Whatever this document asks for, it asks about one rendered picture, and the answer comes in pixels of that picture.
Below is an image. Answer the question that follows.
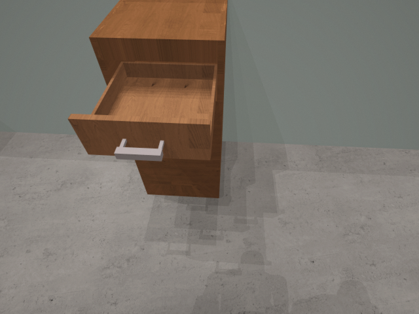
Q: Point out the drawer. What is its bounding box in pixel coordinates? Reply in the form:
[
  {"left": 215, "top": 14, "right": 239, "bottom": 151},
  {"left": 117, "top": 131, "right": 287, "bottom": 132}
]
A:
[{"left": 68, "top": 61, "right": 217, "bottom": 160}]

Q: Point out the handle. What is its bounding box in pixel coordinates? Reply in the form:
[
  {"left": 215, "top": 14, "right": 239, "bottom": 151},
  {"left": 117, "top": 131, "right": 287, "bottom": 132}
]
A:
[{"left": 114, "top": 139, "right": 164, "bottom": 162}]

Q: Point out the cabinet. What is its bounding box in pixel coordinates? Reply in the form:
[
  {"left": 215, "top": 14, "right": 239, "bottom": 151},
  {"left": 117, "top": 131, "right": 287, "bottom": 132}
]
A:
[{"left": 89, "top": 0, "right": 228, "bottom": 198}]

